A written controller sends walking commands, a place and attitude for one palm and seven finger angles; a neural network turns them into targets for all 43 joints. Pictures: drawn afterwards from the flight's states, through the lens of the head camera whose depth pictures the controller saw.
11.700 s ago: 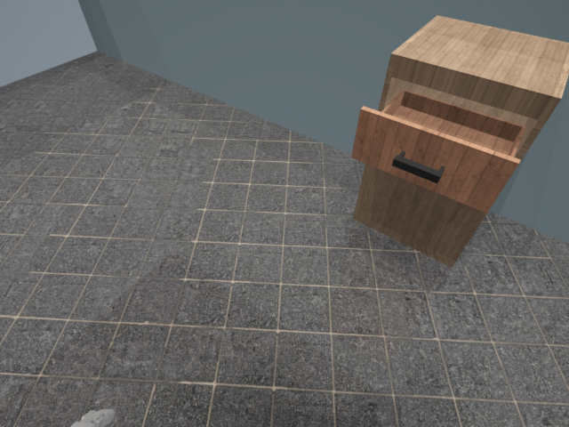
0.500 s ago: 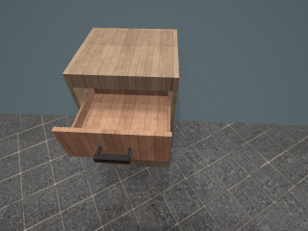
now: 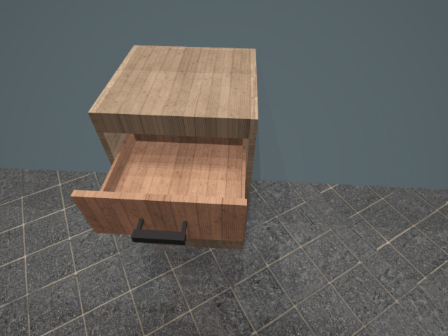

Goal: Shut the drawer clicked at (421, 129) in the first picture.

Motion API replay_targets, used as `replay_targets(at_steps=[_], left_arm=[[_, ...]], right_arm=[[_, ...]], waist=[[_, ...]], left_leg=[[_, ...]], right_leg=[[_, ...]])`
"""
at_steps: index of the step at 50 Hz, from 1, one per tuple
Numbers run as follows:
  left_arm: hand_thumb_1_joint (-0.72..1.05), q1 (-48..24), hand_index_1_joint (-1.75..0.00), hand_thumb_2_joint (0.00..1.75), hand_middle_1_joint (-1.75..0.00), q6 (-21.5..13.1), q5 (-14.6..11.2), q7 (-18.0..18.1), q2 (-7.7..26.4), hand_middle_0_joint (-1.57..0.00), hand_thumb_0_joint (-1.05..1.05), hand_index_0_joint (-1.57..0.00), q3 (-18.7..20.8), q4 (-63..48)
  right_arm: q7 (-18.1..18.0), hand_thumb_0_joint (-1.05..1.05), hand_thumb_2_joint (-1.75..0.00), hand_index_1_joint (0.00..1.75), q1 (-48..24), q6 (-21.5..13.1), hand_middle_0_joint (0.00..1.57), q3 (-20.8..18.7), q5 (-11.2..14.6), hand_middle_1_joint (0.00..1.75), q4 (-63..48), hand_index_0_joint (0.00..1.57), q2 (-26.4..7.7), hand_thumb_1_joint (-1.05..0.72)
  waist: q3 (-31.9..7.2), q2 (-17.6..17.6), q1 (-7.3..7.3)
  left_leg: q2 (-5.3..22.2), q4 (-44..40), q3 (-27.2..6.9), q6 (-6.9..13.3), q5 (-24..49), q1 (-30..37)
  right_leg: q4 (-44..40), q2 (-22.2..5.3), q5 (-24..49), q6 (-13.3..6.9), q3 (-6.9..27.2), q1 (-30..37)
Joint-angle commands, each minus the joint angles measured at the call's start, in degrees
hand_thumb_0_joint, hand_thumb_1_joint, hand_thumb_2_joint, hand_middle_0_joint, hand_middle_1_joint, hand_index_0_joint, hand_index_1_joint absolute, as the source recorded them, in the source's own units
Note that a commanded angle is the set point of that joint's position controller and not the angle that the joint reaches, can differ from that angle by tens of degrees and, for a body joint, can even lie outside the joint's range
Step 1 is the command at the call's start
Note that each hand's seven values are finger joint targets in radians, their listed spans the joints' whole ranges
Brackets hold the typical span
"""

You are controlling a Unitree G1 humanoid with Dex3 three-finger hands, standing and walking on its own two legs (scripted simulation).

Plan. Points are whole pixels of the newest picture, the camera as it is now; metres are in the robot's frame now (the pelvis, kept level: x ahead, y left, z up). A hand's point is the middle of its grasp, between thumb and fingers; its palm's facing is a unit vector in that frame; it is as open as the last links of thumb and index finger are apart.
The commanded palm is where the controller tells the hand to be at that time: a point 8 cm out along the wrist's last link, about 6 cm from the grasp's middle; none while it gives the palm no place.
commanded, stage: look again from close up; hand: left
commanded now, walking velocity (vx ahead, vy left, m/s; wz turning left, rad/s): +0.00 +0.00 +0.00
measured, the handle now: (161, 230) +0.40 +0.19 -0.15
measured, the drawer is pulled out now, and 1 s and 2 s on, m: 0.24 0.24 0.24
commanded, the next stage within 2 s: shuffle to correct the standing spot in 0.44 s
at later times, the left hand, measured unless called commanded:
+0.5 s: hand out of the picture -0.03 +0.15 -0.18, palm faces +0.03 -0.99 -0.16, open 7.4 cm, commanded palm none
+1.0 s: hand out of the picture -0.01 +0.17 -0.18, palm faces +0.03 -0.98 -0.18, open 7.3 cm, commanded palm none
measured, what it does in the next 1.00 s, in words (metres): stands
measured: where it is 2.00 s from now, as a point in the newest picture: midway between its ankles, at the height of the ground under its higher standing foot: outside the picture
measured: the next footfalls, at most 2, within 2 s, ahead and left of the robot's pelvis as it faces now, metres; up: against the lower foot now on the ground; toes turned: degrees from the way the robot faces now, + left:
none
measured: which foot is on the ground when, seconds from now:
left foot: down 0.00-1.00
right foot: down 0.00-1.00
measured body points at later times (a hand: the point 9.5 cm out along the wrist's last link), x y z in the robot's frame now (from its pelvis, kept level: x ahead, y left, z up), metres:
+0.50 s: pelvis +0.00 +0.00 +0.00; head +0.00 +0.00 +0.45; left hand -0.03 +0.20 -0.16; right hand -0.05 -0.19 -0.16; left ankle -0.06 +0.08 -0.74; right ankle +0.04 -0.11 -0.74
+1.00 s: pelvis +0.00 +0.01 -0.01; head -0.02 +0.01 +0.44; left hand -0.01 +0.22 -0.17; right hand +0.00 -0.20 -0.17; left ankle -0.06 +0.08 -0.74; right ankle +0.04 -0.11 -0.74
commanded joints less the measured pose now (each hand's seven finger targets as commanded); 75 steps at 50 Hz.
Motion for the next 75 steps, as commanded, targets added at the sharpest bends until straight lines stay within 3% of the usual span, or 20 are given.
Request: replay_targets(at_steps=[1,11,27,30,32,33,34,35,36,37,38,40,42,45,48,52,59,62,70,75], left_arm=[[0.90,3.69,-0.30,0.90,-0.30,-0.92,0.16,-0.22,4.30,-0.20,0.00,-0.20,0.37,-1.51],[0.90,4.52,-0.30,0.90,-0.30,-1.07,0.10,-0.23,4.07,-0.20,0.00,-0.20,0.36,-1.20],[0.90,5.40,-0.30,0.90,-0.30,-0.84,0.21,-0.14,2.95,-0.20,0.00,-0.20,0.42,-0.80],[0.90,5.40,-0.30,0.90,-0.30,-0.54,0.53,-0.42,3.13,-0.20,0.00,-0.20,0.62,-0.93],[0.90,5.24,-0.30,0.90,-0.30,-0.42,0.94,-0.66,2.60,-0.20,0.00,-0.20,0.79,-1.41],[0.90,5.49,-0.30,0.90,-0.30,-0.44,1.01,-0.70,2.29,-0.20,0.00,-0.20,0.73,-1.61],[0.90,9.12,-0.30,0.90,-0.30,-2.04,0.91,1.43,6.44,-0.20,0.00,-0.20,0.33,1.93],[0.90,10.22,-0.30,0.90,-0.30,-2.64,0.94,0.95,7.80,-0.20,0.00,-0.20,0.57,2.64],[0.90,9.07,-0.30,0.90,-0.30,-2.67,0.33,0.39,6.86,-0.20,0.00,-0.20,0.71,1.16],[0.90,7.18,-0.30,0.90,-0.30,-2.64,0.04,0.27,6.01,-0.20,0.00,-0.20,0.01,0.86],[0.90,5.68,-0.30,0.90,-0.30,-2.38,-0.04,0.12,5.76,-0.20,0.00,-0.20,-0.22,0.58],[0.90,4.17,-0.30,0.90,-0.30,-1.74,0.03,-0.20,5.64,-0.20,0.00,-0.20,-0.26,0.12],[0.90,3.62,-0.30,0.90,-0.30,-1.37,0.19,-0.21,4.65,-0.20,0.00,-0.20,-0.32,0.06],[0.90,3.03,-0.30,0.90,-0.30,-0.99,0.08,-0.28,4.53,-0.20,0.00,-0.20,-0.33,-0.04],[0.90,3.13,-0.30,0.90,-0.30,-0.83,0.09,-0.24,3.97,-0.20,0.00,-0.20,-0.21,-0.45],[0.90,2.79,-0.30,0.90,-0.30,-0.48,0.16,-0.26,4.20,-0.20,0.00,-0.20,0.04,-1.39],[0.90,3.15,-0.30,0.90,-0.30,-0.45,0.23,-0.29,4.52,-0.20,0.00,-0.20,0.51,-2.46],[0.90,3.17,-0.30,0.90,-0.30,-0.42,0.21,-0.25,4.44,-0.20,0.00,-0.20,0.71,-2.66],[0.90,3.98,-0.30,0.90,-0.30,-0.46,0.25,-0.28,4.01,-0.20,0.00,-0.20,0.72,-2.17],[0.90,4.39,-0.30,0.90,-0.30,-0.65,0.21,-0.20,3.75,-0.20,0.00,-0.20,0.69,-1.85]], right_arm=[[-0.13,0.00,-0.90,0.30,5.97,-0.12,0.20,-0.73,0.29,0.30,0.19,0.20,-4.44,-0.90],[-0.21,0.00,-0.90,0.30,6.74,-0.41,0.20,-0.60,0.35,0.30,0.62,0.20,-4.30,-0.90],[-0.38,0.00,-0.90,0.30,7.80,-0.60,0.20,-0.57,0.33,0.30,0.87,0.20,-3.52,-0.90],[-0.26,0.00,-0.90,0.30,8.78,-0.40,0.20,-0.80,0.11,0.30,1.39,0.20,-3.83,-0.90],[-0.15,0.00,-0.90,0.30,8.26,-0.25,0.20,-1.21,-0.09,0.30,1.25,0.20,-4.34,-0.90],[-0.10,0.00,-0.90,0.30,7.77,-0.22,0.20,-1.19,-0.11,0.30,0.97,0.20,-4.50,-0.90],[0.23,0.00,-0.90,0.30,-2.29,-0.75,0.20,-1.25,-0.15,0.30,-3.96,0.20,-7.69,-0.90],[0.06,0.00,-0.90,0.30,-1.10,-0.83,0.20,-0.71,0.50,0.30,-5.57,0.20,-5.34,-0.90],[-0.32,0.00,-0.90,0.30,6.76,-0.93,0.20,-0.51,0.23,0.30,-4.37,0.20,-2.48,-0.90],[-0.57,0.00,-0.90,0.30,7.86,-0.92,0.20,-0.54,0.07,0.30,-3.31,0.20,-2.55,-0.90],[-0.55,0.00,-0.90,0.30,7.57,-0.77,0.20,-0.68,0.10,0.30,-2.82,0.20,-3.13,-0.90],[-0.47,0.00,-0.90,0.30,6.55,-0.52,0.20,-0.75,0.06,0.30,-3.08,0.20,-3.74,-0.90],[-0.54,0.00,-0.90,0.30,6.31,-0.36,0.20,-0.78,0.02,0.30,-3.19,0.20,-4.17,-0.90],[-0.61,0.00,-0.90,0.30,6.36,-0.33,0.20,-0.81,0.14,0.30,-3.37,0.20,-4.91,-0.90],[-0.46,0.00,-0.90,0.30,5.87,-0.35,0.20,-0.88,0.10,0.30,-3.48,0.20,-5.56,-0.90],[-0.36,0.00,-0.90,0.30,5.55,-0.34,0.20,-0.91,0.13,0.30,-3.75,0.20,-6.06,-0.90],[-0.06,0.00,-0.90,0.30,5.42,-0.49,0.20,-1.01,0.15,0.30,-3.39,0.20,-6.03,-0.90],[-0.09,0.00,-0.90,0.30,5.84,-0.60,0.20,-1.05,0.08,0.30,-2.88,0.20,-5.89,-0.90],[0.06,0.00,-0.90,0.30,6.72,-0.49,0.20,-0.93,0.19,0.30,-1.66,0.20,-5.09,-0.90],[-0.01,0.00,-0.90,0.30,7.64,-0.62,0.20,-0.84,0.25,0.30,-0.91,0.20,-4.72,-0.90]], waist=[[5.37,-0.85,0.04],[3.93,-1.13,0.14],[5.34,-0.92,0.30],[5.10,-1.13,0.14],[7.55,-0.12,0.38],[8.97,0.48,0.66],[9.68,-5.39,4.16],[5.28,-4.57,1.97],[-2.90,-3.26,-0.76],[-5.43,-1.78,-0.87],[-5.67,-0.68,-0.92],[-1.36,1.47,-0.65],[2.58,1.13,-0.50],[4.60,0.28,-0.47],[5.85,-1.84,-0.22],[6.51,-0.52,-0.08],[4.95,-2.04,0.14],[4.26,-0.33,0.20],[6.31,-0.28,0.35],[5.10,-1.17,0.06]], left_leg=[[7.73,-6.28,-6.69,-0.46,7.35,-8.29],[7.78,-6.20,-6.91,-0.36,8.53,-7.78],[8.05,-7.02,-7.27,-0.19,8.14,-8.43],[8.42,-8.00,-8.12,0.63,-2.35,-8.78],[9.32,-9.75,-9.74,1.37,-9.64,-10.99],[9.49,-10.13,-10.10,1.58,-9.60,-12.03],[9.73,2.97,-4.29,-0.76,13.16,-17.82],[5.61,6.13,-3.46,-2.22,16.74,-15.81],[4.48,3.10,-4.33,-2.31,4.99,-12.68],[5.21,2.31,-5.01,-1.93,4.66,-11.96],[5.87,2.13,-5.57,-1.75,5.69,-11.17],[6.49,0.75,-6.24,-1.39,7.03,-11.60],[7.25,0.15,-6.94,-1.13,9.96,-12.71],[7.89,-1.17,-7.61,-1.01,14.03,-12.72],[7.67,-2.13,-7.90,-0.79,12.39,-12.72],[7.81,-3.82,-8.22,-0.75,12.40,-12.57],[7.55,-5.18,-8.56,-0.32,8.05,-11.66],[7.62,-5.62,-8.77,-0.48,10.05,-11.09],[7.63,-7.66,-9.23,-0.21,4.32,-12.40],[7.54,-7.12,-8.75,-0.18,6.21,-11.03]], right_leg=[[-3.69,-5.33,7.18,-2.28,6.26,1.71],[-3.76,-5.51,8.23,-2.36,5.97,3.02],[-3.24,-5.03,6.20,-2.12,5.59,1.44],[-1.74,-3.79,-2.38,-2.36,4.70,0.63],[-0.08,-2.86,-7.25,-2.47,3.66,-1.99],[0.29,-2.74,-6.28,-2.44,3.53,-2.70],[1.65,-6.45,17.02,-1.03,4.60,-0.88],[3.03,-8.35,37.92,-2.22,6.26,4.73],[5.48,-9.98,35.68,-3.67,8.83,8.41],[6.29,-9.60,32.16,-3.81,8.36,9.07],[5.49,-8.48,24.66,-3.75,7.61,8.25],[3.81,-6.99,15.01,-3.34,6.92,4.53],[3.34,-5.96,11.16,-3.18,6.16,2.40],[2.78,-5.22,9.43,-2.81,5.40,1.56],[1.99,-5.04,7.36,-2.58,5.34,1.07],[1.47,-4.77,5.52,-2.23,4.76,1.03],[-0.22,-5.13,4.67,-2.03,4.97,2.23],[0.07,-5.11,5.44,-2.13,4.59,2.73],[-1.56,-5.16,2.91,-2.09,4.80,1.66],[-1.66,-5.29,4.38,-2.16,4.97,2.05]])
